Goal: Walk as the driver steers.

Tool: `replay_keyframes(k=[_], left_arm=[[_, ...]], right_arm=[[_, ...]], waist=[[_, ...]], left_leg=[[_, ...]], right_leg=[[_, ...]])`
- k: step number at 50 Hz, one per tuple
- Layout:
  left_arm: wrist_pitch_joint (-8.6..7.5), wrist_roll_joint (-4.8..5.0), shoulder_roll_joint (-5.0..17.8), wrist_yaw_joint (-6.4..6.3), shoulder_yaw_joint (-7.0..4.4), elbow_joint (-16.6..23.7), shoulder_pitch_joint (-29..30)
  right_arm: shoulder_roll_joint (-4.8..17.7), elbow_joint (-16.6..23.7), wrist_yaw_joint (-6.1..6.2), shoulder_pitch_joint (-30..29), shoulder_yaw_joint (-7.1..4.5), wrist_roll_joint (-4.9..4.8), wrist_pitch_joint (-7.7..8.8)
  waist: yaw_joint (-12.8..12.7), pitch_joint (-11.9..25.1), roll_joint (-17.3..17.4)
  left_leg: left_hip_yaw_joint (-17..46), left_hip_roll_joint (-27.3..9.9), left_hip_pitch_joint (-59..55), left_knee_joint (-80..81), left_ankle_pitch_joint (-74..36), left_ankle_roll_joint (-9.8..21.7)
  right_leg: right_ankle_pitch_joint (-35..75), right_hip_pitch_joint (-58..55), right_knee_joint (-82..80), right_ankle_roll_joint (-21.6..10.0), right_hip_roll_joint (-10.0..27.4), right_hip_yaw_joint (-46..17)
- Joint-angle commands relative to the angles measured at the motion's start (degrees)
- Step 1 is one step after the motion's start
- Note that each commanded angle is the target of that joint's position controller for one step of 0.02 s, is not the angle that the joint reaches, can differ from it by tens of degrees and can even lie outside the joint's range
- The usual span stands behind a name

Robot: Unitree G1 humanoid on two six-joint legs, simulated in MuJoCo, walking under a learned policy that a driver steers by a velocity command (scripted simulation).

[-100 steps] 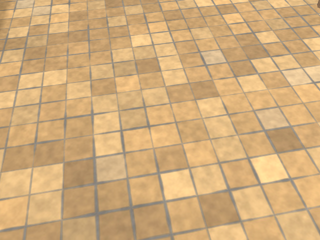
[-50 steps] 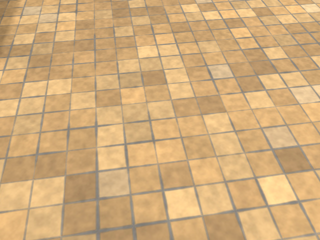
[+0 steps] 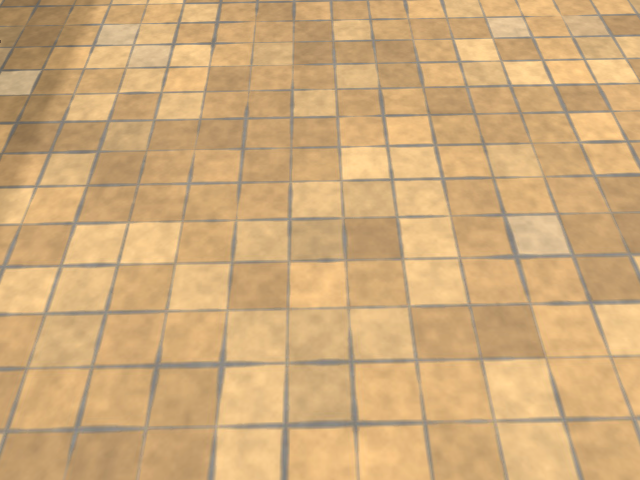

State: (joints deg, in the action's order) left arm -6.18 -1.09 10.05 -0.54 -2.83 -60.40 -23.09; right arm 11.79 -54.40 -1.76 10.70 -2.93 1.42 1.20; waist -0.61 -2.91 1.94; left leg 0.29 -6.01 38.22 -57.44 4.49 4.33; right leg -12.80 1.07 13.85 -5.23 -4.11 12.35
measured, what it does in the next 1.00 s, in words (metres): walks ahead: left foot, then right foot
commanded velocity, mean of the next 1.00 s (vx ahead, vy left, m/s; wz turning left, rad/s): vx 0.15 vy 0.00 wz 0.14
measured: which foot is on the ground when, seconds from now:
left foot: up 0.00-0.20, down 0.22-1.00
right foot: down 0.00-0.20, up 0.22-0.62, down 0.64-1.00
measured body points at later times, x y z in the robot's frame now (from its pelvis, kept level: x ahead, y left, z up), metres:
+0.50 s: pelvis +0.20 +0.04 +0.00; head +0.23 +0.06 +0.45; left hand +0.21 +0.27 -0.16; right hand +0.26 -0.19 -0.14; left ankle +0.24 +0.09 -0.74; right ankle +0.24 -0.12 -0.70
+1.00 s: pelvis +0.24 +0.00 +0.00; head +0.24 +0.00 +0.45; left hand +0.20 +0.21 -0.16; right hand +0.26 -0.22 -0.16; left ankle +0.24 +0.09 -0.74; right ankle +0.24 -0.11 -0.74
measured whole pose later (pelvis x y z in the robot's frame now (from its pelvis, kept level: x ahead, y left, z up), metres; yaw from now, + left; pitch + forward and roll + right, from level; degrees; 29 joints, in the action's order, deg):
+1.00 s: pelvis +0.24 +0.00 +0.00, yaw +7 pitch -2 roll +0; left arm -1.2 -0.5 7.1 -2.5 0.2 -64.5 -17.6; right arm 8.5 -64.1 2.0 16.7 -0.4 0.4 0.9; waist 0.3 -1.7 0.0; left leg -4.2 1.7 8.9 -20.9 10.7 2.9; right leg -13.0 7.5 22.0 -0.7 0.1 2.1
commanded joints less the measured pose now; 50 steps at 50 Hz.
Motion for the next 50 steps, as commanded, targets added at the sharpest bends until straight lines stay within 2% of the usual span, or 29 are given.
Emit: replay_keyframes(k=[1,3,5,6,8,9,10,11,12,13,14,15,16,17,18,19,22,26,29,31,32,33,34,35,36,38,41,50], left_arm=[[-0.89,0.17,5.4,-0.51,-0.45,2.4,-1.4],[-0.71,0.23,6.0,-1.00,-0.45,1.8,-3.8],[-0.18,0.09,5.8,-1.42,-0.19,0.6,-6.0],[0.09,0.00,6.2,-1.65,-0.18,0.3,-6.4],[0.51,-0.08,7.5,-2.32,-0.41,0.2,-5.1],[0.77,-0.12,8.1,-2.37,-0.52,0.5,-3.9],[1.05,0.45,8.3,-2.20,-0.54,0.9,-2.1],[0.99,1.34,7.3,-1.81,-0.22,2.5,-1.1],[1.47,3.01,0.1,-1.19,1.20,3.2,-10.1],[2.41,3.21,4.5,-1.33,0.13,1.9,-9.4],[2.51,2.40,4.6,-1.19,0.01,3.5,-3.6],[2.42,0.94,4.2,-1.08,0.04,4.1,-0.1],[2.89,-0.14,4.5,-0.97,-0.31,3.8,0.8],[4.02,-1.00,3.4,-0.81,-0.22,3.2,-1.0],[5.02,-1.15,1.8,-0.71,-0.01,2.3,-2.7],[5.69,-0.87,0.7,-0.66,0.20,1.8,-4.0],[6.98,-0.47,1.0,-1.07,0.22,1.3,-3.0],[7.82,-0.22,2.2,-1.83,0.36,1.7,2.5],[7.56,-0.06,1.8,-2.03,0.83,1.2,4.2],[6.79,-0.26,1.0,-2.17,1.45,0.0,2.5],[6.10,-0.69,2.2,-2.28,1.46,-0.5,1.4],[5.40,-0.69,4.6,-2.29,1.27,-0.5,2.0],[5.16,0.39,4.0,-1.95,1.34,-1.2,3.4],[4.78,0.48,2.0,-1.64,1.87,-1.2,3.8],[4.59,0.59,1.8,-1.60,1.97,-1.4,4.0],[4.55,0.61,1.9,-1.93,2.02,-1.8,3.5],[4.61,0.57,1.8,-2.00,2.09,-2.5,2.6],[4.80,0.55,1.5,-2.06,2.42,-3.8,1.5]], right_arm=[[0.4,4.3,-0.56,-4.8,0.43,-0.18,0.43],[0.0,6.0,-0.74,-8.8,0.80,-0.07,0.51],[-0.5,6.6,-0.56,-10.4,1.09,0.40,0.84],[-0.3,6.3,-0.33,-9.3,1.01,0.62,1.02],[1.0,4.1,0.21,-2.4,0.47,1.04,1.58],[2.3,2.1,0.43,3.4,-0.13,1.24,2.12],[3.7,0.0,0.70,9.3,-0.83,1.86,2.95],[7.8,-1.3,1.23,14.5,-1.89,2.84,3.65],[12.1,-1.5,1.50,14.6,-2.67,2.54,3.63],[11.1,-1.3,1.70,17.4,-2.56,-0.84,2.83],[9.2,-0.2,2.12,10.4,-1.95,-1.29,2.34],[5.6,0.3,2.30,5.3,-0.89,-1.37,2.17],[3.3,0.3,2.58,3.3,-0.13,-1.40,2.21],[2.0,0.2,2.93,2.5,0.49,-1.58,2.31],[1.6,-0.1,2.98,2.5,0.85,-1.19,2.59],[2.5,-0.3,2.93,2.5,0.85,-0.73,3.02],[3.7,-1.1,2.49,2.7,1.17,-0.07,3.70],[4.1,-2.2,2.69,4.9,1.36,0.15,2.40],[3.9,-2.8,3.07,5.1,1.41,0.05,1.24],[3.7,-3.1,3.30,4.6,1.43,-0.57,0.69],[2.8,-3.3,3.34,5.7,1.58,-0.64,0.68],[1.8,-3.6,3.21,8.4,1.50,-0.97,0.65],[0.6,-4.5,3.10,9.5,1.63,-1.33,0.39],[1.7,-5.2,3.22,9.1,1.41,-1.14,0.26],[2.1,-5.5,3.34,8.8,1.25,-1.06,0.17],[2.3,-5.7,3.32,8.1,1.17,-0.88,0.08],[1.1,-6.7,3.48,8.1,1.57,-0.98,0.18],[0.2,-9.3,4.01,9.4,2.13,-0.99,-0.06]], waist=[[-0.1,-3.9,-4.8],[-1.4,-4.1,-5.1],[-1.8,-4.8,-4.7],[-1.3,-4.0,-5.5],[1.7,-0.2,-8.4],[4.0,2.8,-9.2],[7.4,5.5,-8.1],[9.5,10.3,-3.9],[3.7,20.3,8.4],[6.0,27.1,0.3],[4.5,17.6,1.0],[3.0,8.8,-0.3],[1.3,5.1,-1.5],[-0.4,4.3,-1.5],[-1.5,4.7,-1.8],[-2.4,5.5,-1.2],[-3.1,6.2,1.9],[-0.6,5.3,4.6],[0.2,2.5,3.6],[-1.0,0.7,0.8],[-0.5,0.6,-1.0],[2.1,-0.3,-4.6],[2.9,-1.4,-8.9],[2.3,-1.4,-7.7],[2.1,-1.1,-7.2],[1.9,-0.5,-6.1],[1.5,-0.5,-3.8],[0.9,-0.9,-2.5]], left_leg=[[-3.5,0.9,-0.3,9.2,-5.5,-0.5],[-6.2,1.8,-0.8,15.0,-6.1,0.0],[-8.6,4.0,-3.1,20.4,-4.4,0.7],[-9.6,5.8,-5.5,21.7,-2.6,1.4],[-10.1,9.3,-13.0,22.7,1.6,3.3],[-8.6,10.0,-18.7,25.2,1.2,4.6],[-7.2,9.8,-26.6,32.6,-5.9,5.9],[-0.6,1.9,-39.4,32.4,-26.3,8.2],[18.6,-18.2,-60.4,23.0,-68.0,18.1],[21.6,-19.1,-58.0,27.1,-63.8,21.1],[17.0,-16.2,-48.5,32.9,-50.5,19.0],[13.2,-13.2,-39.6,36.9,-41.9,15.8],[10.0,-10.6,-33.7,39.5,-38.6,13.2],[6.8,-8.8,-28.4,41.0,-37.4,11.6],[4.6,-7.5,-25.4,41.4,-37.9,10.6],[3.0,-6.6,-24.0,41.4,-39.4,10.2],[0.4,-4.7,-23.5,41.5,-35.6,8.3],[2.8,-4.5,-23.2,43.8,-11.6,7.1],[6.3,-5.1,-21.6,44.9,5.1,7.1],[7.0,-4.2,-19.6,43.6,10.1,4.6],[7.1,-2.9,-18.7,42.4,10.8,2.5],[4.8,0.5,-19.1,41.3,10.4,0.9],[2.4,2.9,-24.4,41.5,7.8,0.2],[2.5,2.4,-28.7,40.4,5.0,-0.1],[2.7,2.0,-30.5,39.9,3.3,0.0],[3.1,1.3,-30.9,39.7,2.2,0.1],[2.9,1.2,-29.9,40.1,2.3,-0.4],[2.7,0.9,-29.8,39.9,1.2,-1.1]], right_leg=[[23.2,3.9,-6.5,-1.2,15.1,-4.0],[27.3,0.2,-5.8,-1.1,16.0,-2.4],[39.3,-2.7,-2.1,-1.2,16.4,-0.7],[47.8,-4.1,1.0,-1.0,16.6,-0.1],[61.8,-5.7,9.7,-0.7,16.9,0.2],[60.7,-5.5,16.7,-0.9,17.0,-0.3],[53.1,-3.0,26.5,-0.3,15.9,0.3],[32.3,6.9,41.2,1.0,12.8,0.8],[-27.3,25.7,61.8,2.8,3.8,-2.2],[-23.7,25.7,65.4,3.4,3.7,-13.0],[-18.5,28.4,63.4,3.6,5.4,-13.7],[-15.0,29.1,58.6,3.8,6.8,-13.3],[-12.5,26.8,54.9,4.1,7.7,-13.4],[-10.7,21.7,51.5,4.6,8.1,-13.3],[-9.5,18.0,49.1,4.9,7.6,-13.0],[-8.7,15.8,47.0,5.2,7.0,-12.4],[-6.2,14.7,38.1,5.4,6.8,-12.0],[-5.4,13.7,28.3,5.4,7.0,-11.4],[-5.7,11.9,21.3,5.2,6.9,-11.2],[2.0,6.6,9.7,4.6,7.4,-11.4],[5.5,4.0,7.0,4.4,10.4,-14.7],[9.6,5.2,6.9,3.5,13.5,-18.4],[6.1,11.7,6.0,2.7,12.9,-18.6],[3.7,14.2,4.6,3.2,12.1,-18.0],[3.1,14.5,4.1,3.7,11.4,-17.2],[3.9,12.9,3.6,3.8,10.7,-16.8],[5.3,10.8,3.8,3.3,10.8,-16.7],[6.8,9.4,3.8,2.7,10.5,-16.4]])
